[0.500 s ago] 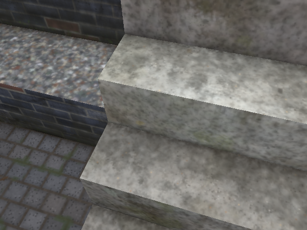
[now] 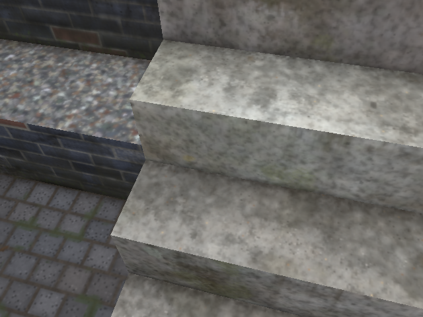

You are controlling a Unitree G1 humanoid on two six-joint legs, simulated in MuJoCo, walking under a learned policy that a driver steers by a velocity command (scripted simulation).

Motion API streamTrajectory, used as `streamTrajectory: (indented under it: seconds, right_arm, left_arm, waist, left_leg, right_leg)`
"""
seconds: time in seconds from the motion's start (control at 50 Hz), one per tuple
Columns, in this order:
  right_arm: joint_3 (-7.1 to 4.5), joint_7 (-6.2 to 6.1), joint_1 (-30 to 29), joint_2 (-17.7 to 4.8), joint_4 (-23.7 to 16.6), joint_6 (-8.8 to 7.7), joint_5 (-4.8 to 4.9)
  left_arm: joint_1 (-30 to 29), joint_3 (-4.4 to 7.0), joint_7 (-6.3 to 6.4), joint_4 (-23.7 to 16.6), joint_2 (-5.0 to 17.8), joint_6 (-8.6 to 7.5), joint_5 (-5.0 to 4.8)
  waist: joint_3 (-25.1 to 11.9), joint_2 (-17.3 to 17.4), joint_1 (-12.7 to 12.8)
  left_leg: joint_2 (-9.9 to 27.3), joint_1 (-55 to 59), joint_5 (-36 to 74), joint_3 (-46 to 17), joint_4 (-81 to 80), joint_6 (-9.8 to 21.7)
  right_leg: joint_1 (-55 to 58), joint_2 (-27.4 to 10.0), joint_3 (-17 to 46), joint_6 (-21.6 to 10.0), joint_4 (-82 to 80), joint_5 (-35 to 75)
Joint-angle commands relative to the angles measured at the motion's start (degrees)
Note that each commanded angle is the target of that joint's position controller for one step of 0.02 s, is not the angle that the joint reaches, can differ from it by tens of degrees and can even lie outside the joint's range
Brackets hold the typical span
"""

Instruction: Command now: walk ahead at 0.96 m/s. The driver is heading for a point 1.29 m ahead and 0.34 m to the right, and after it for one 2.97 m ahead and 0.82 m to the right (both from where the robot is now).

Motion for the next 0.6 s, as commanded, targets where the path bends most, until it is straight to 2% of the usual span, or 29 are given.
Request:
streamTrajectory:
  seconds: [0.02,0.1,0.12,0.14,0.16,0.2,0.24,0.26,0.28,0.34,0.4,0.42,0.44,0.46,0.5,0.52,0.54,0.56,0.58,0.6]
  right_arm:
    - [-0.77,0.01,-1.2,-2.9,-4.3,-1.19,0.26]
    - [-1.09,-0.01,0.1,-2.7,-3.8,-1.47,0.37]
    - [-1.44,0.16,0.4,-3.3,-3.8,-0.94,0.81]
    - [-1.54,0.28,0.0,-3.5,-3.9,-0.7,0.77]
    - [-1.59,0.5,-0.4,-3.4,-3.9,-0.86,1.45]
    - [-1.47,0.82,0.6,-2.7,-3.3,-1.56,1.6]
    - [-1.51,0.86,0.8,-2.4,-2.8,-1.89,1.53]
    - [-1.58,0.6,0.5,-2.0,-2.7,-1.57,2.04]
    - [-1.26,0.3,1.5,-1.4,-2.3,-1.99,1.79]
    - [-1.25,-0.12,3.7,-1.4,-1.1,-2.26,1.76]
    - [-1.15,-0.22,3.9,-1.2,-0.3,-2.22,1.34]
    - [-0.89,-0.12,4.1,-2.1,-0.1,-2.45,0.32]
    - [-0.97,0.02,4.0,-2.1,0.0,-2.48,0.36]
    - [-1.01,0.07,3.3,-2.6,-0.2,-2.48,0.39]
    - [-1.39,-0.15,0.3,-4.3,-1.1,-2.48,0.53]
    - [-1.46,-0.33,-3.1,-5.1,-2.5,-2.51,0.52]
    - [-1.35,-0.66,-6.9,-5.5,-3.9,-2.44,0.89]
    - [-1.16,-0.8,-10.0,-5.4,-4.7,-2.54,1.25]
    - [-1.02,-0.9,-11.3,-5.0,-4.9,-2.58,1.78]
    - [-0.93,-0.98,-10.6,-4.5,-4.5,-2.54,2.15]
  left_arm:
    - [-1.8,1.51,0.35,-3.2,5.6,-1.09,-0.15]
    - [-2.4,1.61,0.28,-2.6,4.9,-1.11,-0.24]
    - [-2.6,1.64,-0.37,-2.7,4.9,-1.29,-0.03]
    - [-3.1,1.61,-0.64,-2.5,4.5,-1.39,0.14]
    - [-2.3,1.9,-0.89,-2.3,5.2,-1.19,0.51]
    - [-3.4,2.12,-0.87,-2.5,5.2,-1.02,0.82]
    - [-2.9,2.2,-0.73,-2.4,5.0,-1.0,0.81]
    - [-3.2,2.27,-0.67,-2.1,5.0,-0.7,0.22]
    - [-2.7,2.38,-0.28,-1.6,5.4,-0.46,-0.15]
    - [-4.3,2.56,-0.24,-1.6,6.1,-0.1,-0.03]
    - [-6.1,2.27,-0.25,-1.9,5.3,0.02,-0.13]
    - [-5.3,2.28,-0.09,-1.0,5.4,-0.05,0.45]
    - [-5.0,2.24,-0.1,-0.7,5.4,-0.03,0.63]
    - [-4.7,2.07,-0.14,-0.5,5.0,-0.02,0.68]
    - [-1.7,1.72,0.0,0.8,3.4,0.08,0.38]
    - [1.1,1.56,0.08,1.4,3.0,0.13,0.41]
    - [4.3,1.61,-0.06,2.1,3.1,0.2,0.94]
    - [6.6,1.88,-0.05,2.9,3.7,0.49,1.28]
    - [7.8,2.24,-0.04,3.7,4.6,0.85,1.67]
    - [8.0,2.57,-0.06,4.5,5.4,1.24,2.02]
  waist:
    - [-5.9,-1.0,1.2]
    - [-5.8,-1.5,1.1]
    - [-6.0,-1.1,0.5]
    - [-5.3,-0.5,0.6]
    - [-5.7,-0.7,0.9]
    - [-4.2,-0.6,0.4]
    - [-4.4,-0.4,0.6]
    - [-4.3,-1.0,0.6]
    - [-5.0,-2.3,0.6]
    - [-5.1,-3.1,-0.6]
    - [-4.5,-1.7,-0.9]
    - [-5.5,0.5,-1.0]
    - [-5.8,0.4,-0.8]
    - [-6.1,0.7,-0.4]
    - [-7.6,4.2,1.7]
    - [-8.8,5.8,3.6]
    - [-10.5,6.2,5.8]
    - [-10.9,5.4,7.6]
    - [-10.6,4.0,8.3]
    - [-9.7,1.7,7.9]
  left_leg:
    - [4.9,4.6,12.3,-3.7,-2.6,0.3]
    - [4.7,4.3,11.3,-3.4,-2.3,-0.2]
    - [5.9,4.3,8.7,-4.6,-3.8,0.1]
    - [6.1,3.5,7.7,-5.0,-4.3,0.2]
    - [6.4,2.9,5.3,-5.4,-4.2,0.6]
    - [6.0,1.3,3.9,-5.3,-4.5,0.1]
    - [5.6,1.2,4.5,-4.7,-3.8,-0.2]
    - [5.9,1.9,5.1,-4.4,-3.2,-0.4]
    - [4.3,2.9,7.5,-2.8,-0.6,-1.0]
    - [3.0,3.9,8.3,-0.4,2.4,-1.3]
    - [3.1,2.7,8.2,-0.4,2.1,-0.6]
    - [2.5,2.9,8.3,0.3,3.2,-0.1]
    - [2.9,2.0,7.7,-0.3,3.0,0.5]
    - [3.7,0.4,6.7,-1.7,2.0,1.2]
    - [7.9,-4.5,1.7,-7.5,-2.8,3.4]
    - [10.8,-8.5,-1.2,-11.3,-5.9,4.9]
    - [12.8,-12.2,-5.7,-14.3,-7.9,5.6]
    - [12.8,-14.9,-7.8,-14.3,-8.5,5.3]
    - [11.4,-15.4,-8.3,-12.3,-7.1,4.2]
    - [9.1,-14.2,-7.6,-9.4,-4.1,2.9]
  right_leg:
    - [-2.4,-2.8,2.4,-6.1,-9.0,-5.3]
    - [-2.6,-2.4,2.5,-6.1,-9.4,-7.4]
    - [-2.6,-2.2,2.7,-6.1,-9.4,-8.5]
    - [-2.9,-2.1,2.6,-6.1,-9.6,-8.4]
    - [-2.5,-2.2,3.2,-6.3,-10.6,-8.2]
    - [-2.3,-2.1,3.5,-6.4,-11.3,-9.8]
    - [-2.5,-2.3,3.9,-6.9,-11.9,-10.3]
    - [-2.7,-2.7,4.0,-6.9,-12.3,-9.6]
    - [-3.5,-3.2,4.3,-7.1,-12.5,-10.8]
    - [-7.1,-3.9,4.8,-7.7,-11.7,-16.1]
    - [-8.9,-3.6,3.8,-7.4,-8.5,-17.2]
    - [-9.9,-3.3,2.2,-7.1,-6.1,-17.0]
    - [-10.2,-2.8,1.4,-6.9,-4.1,-16.8]
    - [-10.0,-2.1,0.3,-6.6,-1.7,-15.6]
    - [-6.9,0.3,-2.9,-5.4,7.2,-9.5]
    - [-3.9,0.6,-2.4,-5.0,11.9,-6.9]
    - [0.1,-0.1,-1.3,-4.8,12.3,-3.7]
    - [2.9,-0.3,-1.1,-4.9,10.8,-1.7]
    - [3.3,-0.3,-1.2,-5.2,8.0,-1.0]
    - [1.4,-0.3,-0.7,-5.8,4.0,-1.9]
Keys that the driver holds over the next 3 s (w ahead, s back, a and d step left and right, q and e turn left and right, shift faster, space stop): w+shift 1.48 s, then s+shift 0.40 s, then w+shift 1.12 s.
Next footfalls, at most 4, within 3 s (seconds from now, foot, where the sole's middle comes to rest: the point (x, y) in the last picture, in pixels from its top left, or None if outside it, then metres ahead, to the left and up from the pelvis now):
0.92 right None -0.06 -0.14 -0.78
1.28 left None -0.20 0.14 -0.99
1.66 right None -0.02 -0.15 -0.77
2.14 left None -0.26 0.05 -0.99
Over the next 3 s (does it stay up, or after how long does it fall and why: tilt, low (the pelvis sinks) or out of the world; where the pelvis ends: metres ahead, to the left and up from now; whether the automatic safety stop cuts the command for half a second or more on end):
stays up -0.02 -0.01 -0.06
